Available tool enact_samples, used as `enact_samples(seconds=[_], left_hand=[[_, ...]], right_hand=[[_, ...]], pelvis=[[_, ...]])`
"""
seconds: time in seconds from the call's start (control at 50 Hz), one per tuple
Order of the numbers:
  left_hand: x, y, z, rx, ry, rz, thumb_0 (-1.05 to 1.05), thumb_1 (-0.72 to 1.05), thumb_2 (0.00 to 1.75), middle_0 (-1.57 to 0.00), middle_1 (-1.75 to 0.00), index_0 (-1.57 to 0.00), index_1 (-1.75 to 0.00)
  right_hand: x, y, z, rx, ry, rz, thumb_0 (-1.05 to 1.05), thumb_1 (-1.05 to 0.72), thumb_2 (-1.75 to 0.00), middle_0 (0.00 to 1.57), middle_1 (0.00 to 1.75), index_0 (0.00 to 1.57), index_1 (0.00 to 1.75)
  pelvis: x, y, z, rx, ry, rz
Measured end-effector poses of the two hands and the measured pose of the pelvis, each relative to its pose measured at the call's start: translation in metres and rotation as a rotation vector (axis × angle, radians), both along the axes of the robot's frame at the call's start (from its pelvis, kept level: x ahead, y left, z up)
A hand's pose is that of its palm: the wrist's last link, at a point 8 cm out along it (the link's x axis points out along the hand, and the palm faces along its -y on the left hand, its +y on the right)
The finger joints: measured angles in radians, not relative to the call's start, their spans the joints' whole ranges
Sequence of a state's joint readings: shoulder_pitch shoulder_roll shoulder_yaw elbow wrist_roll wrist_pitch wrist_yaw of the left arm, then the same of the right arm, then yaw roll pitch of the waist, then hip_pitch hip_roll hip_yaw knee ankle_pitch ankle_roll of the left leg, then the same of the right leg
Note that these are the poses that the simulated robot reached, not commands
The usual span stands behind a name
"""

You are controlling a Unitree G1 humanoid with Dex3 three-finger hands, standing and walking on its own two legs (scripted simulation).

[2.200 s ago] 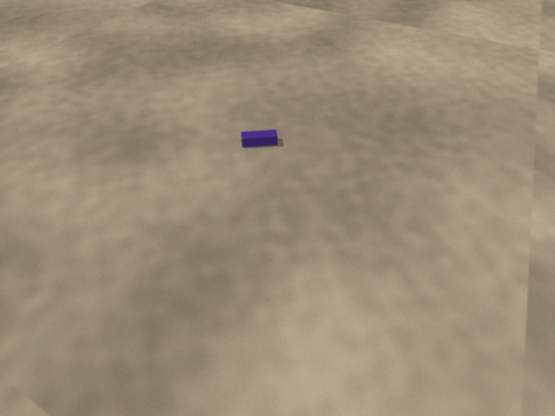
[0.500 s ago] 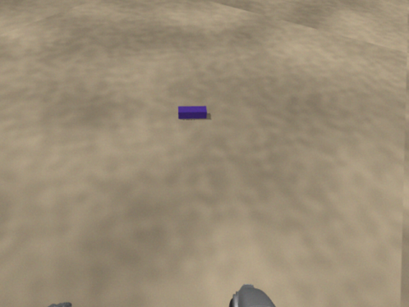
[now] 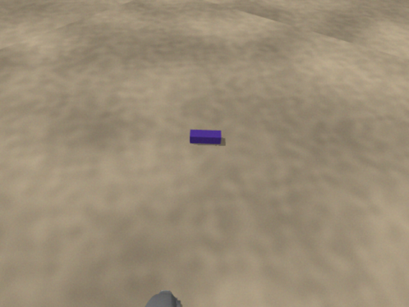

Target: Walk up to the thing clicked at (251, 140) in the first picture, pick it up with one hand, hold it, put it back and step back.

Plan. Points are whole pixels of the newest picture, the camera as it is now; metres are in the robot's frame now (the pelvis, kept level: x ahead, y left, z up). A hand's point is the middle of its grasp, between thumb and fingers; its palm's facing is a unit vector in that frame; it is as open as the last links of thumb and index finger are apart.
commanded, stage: walk up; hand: left
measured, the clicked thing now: (205, 136) +1.24 +0.05 -0.73
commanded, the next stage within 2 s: none
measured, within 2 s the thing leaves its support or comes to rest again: neither
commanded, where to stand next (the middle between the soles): +0.82 -0.19 m, yaw +3 degrees
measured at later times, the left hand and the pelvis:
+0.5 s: hand (134, 216) +0.35 +0.22 -0.13, palm faces -0.06 -0.92 -0.38, open 7.3 cm; pelvis +0.24 -0.07 -0.02, yaw -1 degrees
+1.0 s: hand (161, 185) +0.47 +0.17 -0.16, palm faces -0.08 -0.95 -0.31, open 7.4 cm; pelvis +0.42 -0.10 -0.01, yaw -1 degrees
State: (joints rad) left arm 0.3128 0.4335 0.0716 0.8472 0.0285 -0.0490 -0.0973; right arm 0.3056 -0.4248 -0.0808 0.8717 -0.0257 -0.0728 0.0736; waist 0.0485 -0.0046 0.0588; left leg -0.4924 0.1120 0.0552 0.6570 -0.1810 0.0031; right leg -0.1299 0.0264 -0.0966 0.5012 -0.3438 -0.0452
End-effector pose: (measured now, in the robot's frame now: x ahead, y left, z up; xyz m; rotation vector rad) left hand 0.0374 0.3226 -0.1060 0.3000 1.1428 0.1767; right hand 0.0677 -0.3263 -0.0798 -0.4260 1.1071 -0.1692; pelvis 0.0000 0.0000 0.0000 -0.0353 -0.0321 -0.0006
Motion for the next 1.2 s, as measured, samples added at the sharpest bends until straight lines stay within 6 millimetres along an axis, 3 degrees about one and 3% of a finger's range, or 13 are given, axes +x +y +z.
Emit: enact_samples(seconds=[0.12, 0.26, 0.4, 0.5, 0.6, 0.68, 0.8, 0.88, 1.04, 1.12, 1.2], left_hand=[[0.05, 0.014, -0.026, 0.006, 0.087, 0.003, 0.01, 0.9, 0.9, -0.2, -0.3, -0.2, -0.3], [0.145, -0.002, -0.013, -0.015, 0.04, -0.055, 0.01, 0.91, 0.9, -0.2, -0.3, -0.2, -0.3], [0.245, -0.035, 0.005, 0.001, -0.029, -0.102, 0.0, 0.91, 0.9, -0.2, -0.3, -0.2, -0.3], [0.305, -0.063, 0.009, 0.06, -0.116, -0.09, 0.0, 0.9, 0.9, -0.2, -0.3, -0.21, -0.3], [0.324, -0.087, 0.022, 0.056, -0.107, -0.052, 0.0, 0.9, 0.9, -0.2, -0.3, -0.21, -0.3], [0.331, -0.096, 0.021, 0.047, -0.047, -0.039, 0.0, 0.9, 0.9, -0.2, -0.3, -0.21, -0.3], [0.347, -0.095, 0.0, 0.019, 0.016, -0.006, 0.0, 0.9, 0.9, -0.2, -0.3, -0.21, -0.3], [0.371, -0.093, -0.024, 0.005, 0.059, 0.001, 0.0, 0.9, 0.9, -0.2, -0.3, -0.21, -0.3], [0.447, -0.115, -0.016, -0.014, 0.048, -0.055, 0.01, 0.9, 0.9, -0.2, -0.3, -0.21, -0.3], [0.484, -0.129, -0.004, 0.0, 0.036, -0.074, 0.0, 0.91, 0.9, -0.2, -0.3, -0.21, -0.3], [0.524, -0.148, 0.007, 0.04, 0.013, -0.082, 0.0, 0.9, 0.9, -0.2, -0.3, -0.21, -0.3]], right_hand=[[0.072, 0.007, 0.002, -0.045, -0.085, -0.007, 0.01, -0.9, -0.9, 0.2, 0.3, 0.21, 0.3], [0.108, 0.005, 0.013, -0.028, -0.071, -0.045, 0.01, -0.9, -0.9, 0.2, 0.3, 0.21, 0.3], [0.141, -0.032, -0.005, -0.003, 0.002, -0.082, 0.01, -0.9, -0.9, 0.21, 0.3, 0.21, 0.3], [0.184, -0.072, -0.035, 0.004, 0.048, -0.104, 0.01, -0.9, -0.9, 0.21, 0.3, 0.21, 0.3], [0.247, -0.082, -0.032, 0.036, 0.034, -0.077, 0.01, -0.9, -0.9, 0.2, 0.3, 0.2, 0.3], [0.295, -0.084, -0.021, 0.051, 0.001, -0.038, 0.01, -0.9, -0.9, 0.2, 0.3, 0.2, 0.3], [0.361, -0.081, -0.013, 0.027, -0.009, 0.007, 0.01, -0.9, -0.9, 0.2, 0.3, 0.2, 0.3], [0.398, -0.08, -0.014, -0.007, -0.07, 0.01, 0.01, -0.9, -0.9, 0.2, 0.3, 0.21, 0.3], [0.419, -0.102, 0.005, -0.02, -0.067, -0.049, 0.01, -0.9, -0.9, 0.2, 0.3, 0.21, 0.3], [0.425, -0.127, 0.003, -0.018, -0.028, -0.07, 0.01, -0.9, -0.9, 0.21, 0.3, 0.21, 0.3], [0.438, -0.16, -0.012, -0.005, 0.012, -0.098, 0.01, -0.9, -0.9, 0.21, 0.3, 0.21, 0.3]], pelvis=[[0.065, 0.011, -0.014, 0.029, -0.003, -0.01], [0.124, 0.0, 0.0, 0.047, -0.007, -0.027], [0.187, -0.03, -0.002, 0.056, -0.001, -0.025], [0.236, -0.065, -0.019, 0.039, -0.008, -0.014], [0.272, -0.08, -0.005, 0.044, -0.008, -0.016], [0.303, -0.088, 0.002, 0.034, 0.004, -0.019], [0.352, -0.091, -0.003, 0.017, 0.003, -0.006], [0.385, -0.088, -0.017, 0.039, -0.01, -0.007], [0.433, -0.107, -0.003, 0.056, -0.02, -0.025], [0.459, -0.124, 0.0, 0.058, -0.017, -0.028], [0.488, -0.151, -0.004, 0.066, -0.012, -0.025]])
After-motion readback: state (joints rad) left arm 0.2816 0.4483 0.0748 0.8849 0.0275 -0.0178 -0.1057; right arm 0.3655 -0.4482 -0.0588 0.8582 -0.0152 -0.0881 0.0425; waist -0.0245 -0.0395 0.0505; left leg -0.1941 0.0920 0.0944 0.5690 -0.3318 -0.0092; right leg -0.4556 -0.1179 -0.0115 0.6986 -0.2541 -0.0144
